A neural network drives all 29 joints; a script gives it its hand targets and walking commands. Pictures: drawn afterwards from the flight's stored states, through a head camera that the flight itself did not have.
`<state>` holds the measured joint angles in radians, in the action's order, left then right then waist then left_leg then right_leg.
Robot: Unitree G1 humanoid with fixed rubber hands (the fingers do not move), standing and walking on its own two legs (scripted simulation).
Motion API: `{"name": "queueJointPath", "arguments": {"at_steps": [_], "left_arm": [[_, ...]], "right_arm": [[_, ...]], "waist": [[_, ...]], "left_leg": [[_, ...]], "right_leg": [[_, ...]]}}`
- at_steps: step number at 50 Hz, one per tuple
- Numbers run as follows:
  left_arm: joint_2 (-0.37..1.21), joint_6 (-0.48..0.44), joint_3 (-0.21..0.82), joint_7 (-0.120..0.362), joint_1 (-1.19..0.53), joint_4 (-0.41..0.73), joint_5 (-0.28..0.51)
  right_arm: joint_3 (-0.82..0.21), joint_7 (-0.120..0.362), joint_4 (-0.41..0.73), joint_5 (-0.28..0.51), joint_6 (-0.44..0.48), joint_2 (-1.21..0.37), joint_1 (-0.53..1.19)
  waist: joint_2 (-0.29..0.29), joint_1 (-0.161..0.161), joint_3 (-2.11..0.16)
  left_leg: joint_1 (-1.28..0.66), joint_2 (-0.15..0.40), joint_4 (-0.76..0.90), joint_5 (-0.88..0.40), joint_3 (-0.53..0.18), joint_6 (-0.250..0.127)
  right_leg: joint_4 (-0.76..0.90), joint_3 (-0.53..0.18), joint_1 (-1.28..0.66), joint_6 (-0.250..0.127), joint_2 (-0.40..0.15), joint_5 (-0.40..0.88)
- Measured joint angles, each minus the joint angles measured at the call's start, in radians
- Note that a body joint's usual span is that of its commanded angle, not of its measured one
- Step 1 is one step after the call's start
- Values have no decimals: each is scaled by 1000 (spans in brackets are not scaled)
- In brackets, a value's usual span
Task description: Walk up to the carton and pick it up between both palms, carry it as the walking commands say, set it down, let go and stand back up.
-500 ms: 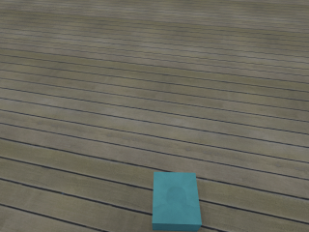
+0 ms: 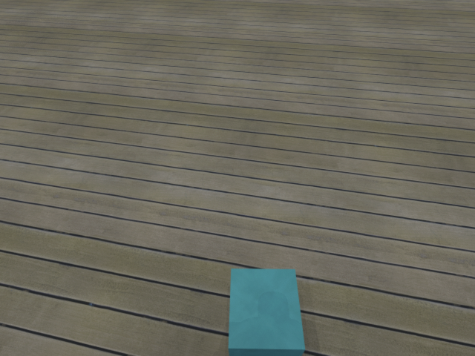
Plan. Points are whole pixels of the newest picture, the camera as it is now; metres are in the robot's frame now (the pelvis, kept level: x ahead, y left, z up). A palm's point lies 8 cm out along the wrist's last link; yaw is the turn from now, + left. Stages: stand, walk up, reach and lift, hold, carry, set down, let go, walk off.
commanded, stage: stand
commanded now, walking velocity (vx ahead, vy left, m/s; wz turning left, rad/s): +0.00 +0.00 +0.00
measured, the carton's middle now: (263, 312) +0.45 -0.06 -0.70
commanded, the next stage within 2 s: reach and lift in 0.50 s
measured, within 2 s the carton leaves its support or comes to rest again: neither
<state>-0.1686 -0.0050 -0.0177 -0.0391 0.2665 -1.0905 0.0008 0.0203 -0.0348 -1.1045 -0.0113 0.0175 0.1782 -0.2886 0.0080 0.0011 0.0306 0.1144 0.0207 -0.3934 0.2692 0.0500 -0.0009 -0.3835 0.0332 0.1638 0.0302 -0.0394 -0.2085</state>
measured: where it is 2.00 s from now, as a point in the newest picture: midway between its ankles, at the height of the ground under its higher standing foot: outside the picture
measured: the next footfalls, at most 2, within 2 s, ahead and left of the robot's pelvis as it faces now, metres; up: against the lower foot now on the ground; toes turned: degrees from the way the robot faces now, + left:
none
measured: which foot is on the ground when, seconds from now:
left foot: down 0.00-1.00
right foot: down 0.00-1.00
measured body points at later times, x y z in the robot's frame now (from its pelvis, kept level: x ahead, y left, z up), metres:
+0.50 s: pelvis +0.00 +0.00 +0.00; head +0.01 +0.00 +0.45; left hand +0.00 +0.24 -0.16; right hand +0.00 -0.25 -0.15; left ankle -0.04 +0.11 -0.74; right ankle +0.00 -0.14 -0.74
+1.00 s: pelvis -0.03 +0.00 -0.05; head +0.09 +0.01 +0.39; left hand +0.15 +0.23 -0.17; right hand +0.15 -0.24 -0.17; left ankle -0.04 +0.12 -0.74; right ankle +0.00 -0.14 -0.74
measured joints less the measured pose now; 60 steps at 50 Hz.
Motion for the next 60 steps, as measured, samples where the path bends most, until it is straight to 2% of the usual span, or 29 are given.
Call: {"name": "queueJointPath", "arguments": {"at_steps": [26, 29, 32, 36, 38, 43, 48, 53, 60], "left_arm": [[-36, -14, -1, 8, 12, -4, 8], [-49, 100, 9, 14, -4, 194, 43], [-82, 278, 30, 30, -169, 363, 67], [-88, 507, 34, 38, -318, 451, 54], [-75, 561, 23, 46, -300, 494, 37], [-21, 513, -7, 83, -165, 566, -5], [0, 441, -38, 82, -184, 627, -32], [-4, 436, -52, 61, -260, 654, -13], [-6, 444, -54, 55, -336, 622, 5]], "right_arm": [[-11, 7, 4, -8, 7, 20, 8], [-23, 16, 189, 65, -119, 46, 37], [-22, 29, 367, 66, -287, 89, 191], [-2, 43, 470, 64, -514, 109, 327], [7, 61, 499, 56, -565, 88, 313], [49, 87, 542, -3, -526, 10, 206], [94, 107, 592, -36, -447, -7, 214], [102, 115, 617, -23, -432, 44, 295], [105, 113, 590, 16, -443, 64, 392]], "waist": [[-9, 9, -9], [0, 1, -44], [2, 4, 0], [21, 1, 4], [17, -2, -12], [13, -18, -52], [11, -12, -51], [13, -8, -43], [2, -14, -18]], "left_leg": [[18, 5, -4, -7, 0, 3], [158, 10, -135, 40, -7, -2], [246, 3, -247, 74, -9, -2], [321, 9, -295, 91, -26, -8], [338, 9, -277, 82, -33, -7], [410, 3, -275, 78, -43, -4], [557, -3, -410, 124, -44, -5], [645, -11, -508, 150, -45, -7], [697, -18, -562, 150, -42, -3]], "right_leg": [[4, -4, 16, -2, 5, 12], [-125, -10, 150, -15, 11, -73], [-224, -19, 234, -8, 4, -60], [-246, -16, 294, -1, 15, -67], [-222, -24, 307, -5, 22, -59], [-226, -50, 380, -4, 29, -56], [-367, -59, 531, 12, 26, -108], [-472, -68, 624, 16, 25, -137], [-544, -80, 687, 12, 24, -144]]}}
